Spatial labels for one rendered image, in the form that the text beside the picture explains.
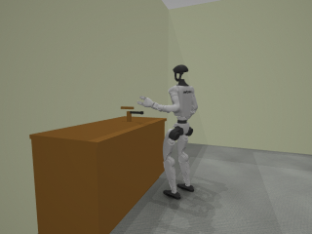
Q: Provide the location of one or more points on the counter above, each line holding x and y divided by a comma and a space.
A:
88, 177

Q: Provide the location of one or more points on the left robot forearm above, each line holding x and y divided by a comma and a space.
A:
164, 108

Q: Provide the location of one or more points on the robot right upper arm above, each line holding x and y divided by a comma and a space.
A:
194, 104

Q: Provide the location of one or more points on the robot left foot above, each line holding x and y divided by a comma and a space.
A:
169, 193

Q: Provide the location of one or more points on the robot left thigh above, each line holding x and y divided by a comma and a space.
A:
169, 143

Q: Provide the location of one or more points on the tap lever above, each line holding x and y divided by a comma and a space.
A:
137, 112

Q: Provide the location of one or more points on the right robot forearm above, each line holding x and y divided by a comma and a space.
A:
189, 116

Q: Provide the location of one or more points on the robot left upper arm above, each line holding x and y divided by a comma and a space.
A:
173, 91

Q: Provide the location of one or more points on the robot left hand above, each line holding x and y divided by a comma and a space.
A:
147, 101

